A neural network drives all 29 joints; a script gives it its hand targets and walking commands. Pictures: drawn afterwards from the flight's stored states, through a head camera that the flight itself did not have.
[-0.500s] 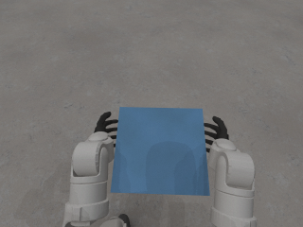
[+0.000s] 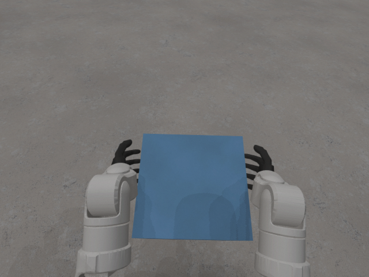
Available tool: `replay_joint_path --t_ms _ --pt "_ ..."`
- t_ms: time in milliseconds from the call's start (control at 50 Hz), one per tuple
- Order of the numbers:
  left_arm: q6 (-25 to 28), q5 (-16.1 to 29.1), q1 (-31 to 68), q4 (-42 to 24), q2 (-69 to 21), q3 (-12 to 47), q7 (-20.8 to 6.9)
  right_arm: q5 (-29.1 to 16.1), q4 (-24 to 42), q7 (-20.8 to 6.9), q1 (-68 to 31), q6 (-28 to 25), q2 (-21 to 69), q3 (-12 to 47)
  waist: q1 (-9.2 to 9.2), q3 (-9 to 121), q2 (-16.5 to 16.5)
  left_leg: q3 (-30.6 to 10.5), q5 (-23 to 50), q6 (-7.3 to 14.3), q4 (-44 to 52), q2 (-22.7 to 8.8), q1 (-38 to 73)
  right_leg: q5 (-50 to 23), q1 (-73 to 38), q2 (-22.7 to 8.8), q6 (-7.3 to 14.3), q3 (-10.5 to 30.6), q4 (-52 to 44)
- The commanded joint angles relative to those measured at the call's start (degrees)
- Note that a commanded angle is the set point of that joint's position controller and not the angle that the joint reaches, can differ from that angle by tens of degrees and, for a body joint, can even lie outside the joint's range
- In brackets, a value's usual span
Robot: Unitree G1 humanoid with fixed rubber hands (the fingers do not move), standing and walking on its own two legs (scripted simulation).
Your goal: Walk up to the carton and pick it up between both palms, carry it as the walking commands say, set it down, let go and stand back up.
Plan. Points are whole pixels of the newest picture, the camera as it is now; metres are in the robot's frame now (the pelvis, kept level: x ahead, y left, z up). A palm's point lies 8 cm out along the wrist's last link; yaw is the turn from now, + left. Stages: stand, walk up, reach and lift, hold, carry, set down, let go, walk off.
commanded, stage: carry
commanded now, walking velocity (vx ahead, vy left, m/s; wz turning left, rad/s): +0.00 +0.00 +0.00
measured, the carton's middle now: (190, 194) +0.32 +0.00 -0.01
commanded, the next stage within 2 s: none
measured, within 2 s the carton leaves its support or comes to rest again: neither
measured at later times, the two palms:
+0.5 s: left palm (137, 91) +0.58 +0.17 +0.09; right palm (234, 93) +0.59 -0.11 +0.10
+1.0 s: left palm (147, 79) +0.66 +0.15 +0.09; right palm (236, 84) +0.65 -0.13 +0.09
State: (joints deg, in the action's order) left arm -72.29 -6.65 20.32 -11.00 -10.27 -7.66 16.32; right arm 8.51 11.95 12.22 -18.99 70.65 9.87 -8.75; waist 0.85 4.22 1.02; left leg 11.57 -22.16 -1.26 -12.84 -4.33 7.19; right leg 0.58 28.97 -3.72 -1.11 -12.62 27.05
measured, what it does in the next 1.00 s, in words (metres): walks ahead: right foot, then left foot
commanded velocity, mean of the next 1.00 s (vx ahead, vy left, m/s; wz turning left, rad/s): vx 0.00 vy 0.00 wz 0.00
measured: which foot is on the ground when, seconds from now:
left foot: down 0.00-0.04, up 0.06-0.34, down 0.36-1.00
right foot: up 0.00-0.02, down 0.04-0.42, up 0.44-0.56, down 0.58-1.00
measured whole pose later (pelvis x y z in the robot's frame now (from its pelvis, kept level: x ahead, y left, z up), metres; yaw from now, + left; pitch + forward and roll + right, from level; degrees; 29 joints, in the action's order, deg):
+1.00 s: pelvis +0.36 +0.02 +0.00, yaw -1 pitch +4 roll -1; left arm -68.6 -7.2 18.8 -6.1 -9.8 -8.4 14.7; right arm 8.0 6.8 13.3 -19.1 67.8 9.9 -8.7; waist 0.0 6.0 0.4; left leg 10.8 -17.3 0.1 -31.1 -5.0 -16.3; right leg 18.1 11.4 -4.6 -3.4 -8.5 31.6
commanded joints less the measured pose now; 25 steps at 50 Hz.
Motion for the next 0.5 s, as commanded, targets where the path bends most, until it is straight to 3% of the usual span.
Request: replay_joint_path --t_ms 0,20,40,60,80,100,120,140,160,180,220,240,260,280,300,340,360,380,400,420,440,460,480 --pt "-0.1 24.5 23.0 5.2 -59.1 35.8 -26.0 -25.8 0.5 -21.5 -29.6 0.9 57.6 38.9 0.85 15.1 4.8 3.5 49.5 2.6 -21.6 -4.8 -6.8 -0.5 -26.8 6.0 1.4 -5.1 -4.9" --pt "-0.1 24.4 24.4 6.5 -58.6 35.8 -26.3 -26.0 -1.4 -21.8 -29.9 1.1 57.5 37.9 1.3 22.0 -2.0 2.7 29.5 0.5 -37.2 -3.2 -16.2 -3.5 -39.1 -7.2 2.9 10.5 -4.4" --pt "0.5 23.9 25.7 7.0 -59.6 35.2 -26.3 -25.6 -2.8 -22.0 -30.4 1.6 58.4 37.5 0.57 24.3 -15.0 -2.5 -3.3 -1.1 -51.3 4.1 -35.5 -17.3 -53.8 -19.9 12.4 31.1 -4.9" --pt "1.4 24.4 24.8 6.6 -59.9 34.5 -26.5 -26.1 -3.0 -22.0 -30.8 1.0 59.6 38.0 0.42 24.1 -16.8 -8.2 -7.6 -0.8 -64.0 4.6 -41.3 -27.7 -52.4 -23.1 16.1 35.1 -7.4" --pt "2.0 23.8 23.8 6.2 -59.8 32.6 -27.2 -26.2 -2.3 -21.9 -31.7 0.1 60.1 38.4 0.11 23.6 -15.4 -12.6 -6.4 -0.2 -64.4 1.8 -39.2 -33.6 -47.3 -20.5 13.8 27.5 -8.0" --pt "2.6 24.0 25.3 5.8 -60.2 31.7 -27.5 -26.5 -0.8 -21.7 -34.2 -0.9 61.8 38.8 0.78 22.1 -9.7 -12.7 -6.2 0.7 -62.6 1.1 -40.9 -37.0 -45.7 -18.3 12.8 21.0 -6.8" --pt "3.1 24.3 25.1 4.4 -62.0 31.9 -27.4 -27.1 0.9 -21.7 -35.2 -1.5 62.7 40.1 0.71 19.8 -5.8 -13.4 -2.2 1.2 -56.9 -2.3 -39.4 -35.9 -40.4 -18.5 10.9 16.8 -8.6" --pt "3.7 24.4 26.6 2.4 -61.9 32.2 -27.1 -27.8 2.2 -21.6 -36.0 -2.1 63.2 40.4 0.44 20.0 -3.9 -13.0 -1.7 1.5 -49.4 -3.2 -36.2 -29.0 -36.9 -16.7 9.4 13.0 -10.2" --pt "3.9 24.6 26.2 2.5 -62.9 32.3 -27.0 -28.0 5.3 -21.1 -38.5 -2.6 63.0 41.1 -0.05 19.0 -6.2 -11.7 0.2 1.7 -43.1 -3.1 -33.2 -23.6 -33.9 -15.6 7.9 10.8 -11.5" --pt "4.0 25.2 25.7 0.7 -63.1 32.9 -26.9 -29.2 7.3 -20.8 -38.6 -2.7 63.2 41.7 -0.42 18.5 -5.8 -9.5 -0.1 1.1 -36.5 -2.5 -31.1 -20.7 -31.8 -13.8 8.2 6.6 -11.6" --pt "4.4 24.8 25.5 -2.0 -61.6 32.8 -26.5 -29.1 7.1 -20.4 -34.7 -2.9 62.9 41.6 -0.19 18.9 -8.1 -6.8 2.2 0.1 -25.3 -0.8 -27.9 -25.6 -32.0 -12.5 8.8 3.4 -10.3" --pt "4.7 23.7 24.0 -2.7 -60.8 32.8 -26.2 -29.1 6.9 -20.5 -33.6 -2.8 63.5 42.5 0.47 18.7 -11.6 -5.4 6.5 -0.1 -21.1 0.2 -27.3 -31.7 -33.3 -12.4 8.3 3.4 -9.0" --pt "4.6 23.7 22.9 -2.9 -60.5 33.4 -25.8 -29.5 9.0 -20.3 -33.8 -3.0 62.0 42.2 0.64 20.3 -12.1 -3.8 11.7 -0.6 -16.6 1.4 -27.9 -34.3 -36.8 -12.1 7.5 2.1 -7.1" --pt "4.5 23.1 21.2 -3.6 -59.1 33.3 -25.6 -28.5 6.8 -20.2 -30.0 -2.6 62.2 42.5 0.44 20.7 -10.8 -1.7 18.1 -0.8 -14.0 1.5 -24.6 -33.9 -35.9 -11.1 6.6 0.4 -4.6" --pt "4.7 23.1 21.6 -4.0 -58.8 33.4 -25.5 -28.5 7.1 -20.3 -29.7 -3.0 61.7 42.1 0.35 21.3 -9.9 1.1 27.2 -1.6 -7.5 2.7 -22.1 -33.9 -36.0 -8.0 4.4 -1.0 -1.3" --pt "4.4 22.8 23.0 -4.2 -56.8 35.2 -25.6 -27.4 5.7 -20.5 -29.7 -2.4 61.4 42.2 -0.73 20.9 -4.4 -1.5 42.1 -1.4 -2.6 -1.1 -8.8 -17.7 -25.2 -6.0 -0.1 0.4 1.9" --pt "4.2 22.9 23.8 -4.4 -55.7 35.6 -25.7 -27.6 5.1 -20.7 -29.5 -2.0 60.2 42.0 -0.59 22.5 -0.9 -7.5 55.0 -0.6 -6.5 -7.6 -0.4 -4.9 -17.9 -4.9 -1.6 1.6 3.0" --pt "2.9 23.9 23.8 -3.9 -56.5 36.3 -26.1 -27.0 3.9 -20.4 -28.3 -1.7 60.3 40.8 -1.04 25.2 6.1 -12.8 70.6 4.1 -13.0 -13.1 6.1 6.7 -13.3 -2.7 -2.6 4.6 4.1" --pt "2.2 24.8 25.7 -5.3 -57.4 38.4 -25.8 -26.4 0.9 -20.3 -24.8 -1.6 60.5 39.5 -2.11 28.3 14.4 -15.9 74.1 8.9 -15.4 -15.6 11.4 19.6 -9.5 -1.7 -2.6 5.8 6.5" --pt "1.9 24.9 24.9 -3.5 -57.3 38.3 -25.9 -25.5 0.2 -20.2 -23.7 -1.5 61.1 39.3 -2.55 27.2 11.8 -17.0 79.6 10.1 -14.8 -15.7 11.1 25.8 -7.1 -0.1 -2.5 6.7 6.4" --pt "1.9 25.2 24.7 -1.6 -58.2 38.8 -26.1 -24.7 -0.3 -20.4 -24.2 -1.4 59.9 37.5 -2.63 27.7 14.2 -14.5 82.5 9.1 -15.6 -14.3 12.8 27.9 -5.7 -0.1 -2.4 6.9 5.0" --pt "1.9 25.4 23.9 -1.1 -58.4 38.4 -26.2 -24.5 -1.6 -20.6 -23.3 -1.6 60.6 37.7 -2.53 26.6 13.3 -13.1 86.8 8.2 -17.0 -13.5 13.9 24.6 -3.8 0.1 -2.5 7.0 2.0" --pt "2.0 25.3 24.7 -1.2 -58.9 38.0 -26.2 -24.4 -1.6 -20.7 -23.6 -1.8 61.7 37.4 -2.29 28.2 11.1 -10.2 81.9 7.2 -17.3 -12.6 12.2 20.7 -6.7 -0.2 -2.6 6.2 -2.0"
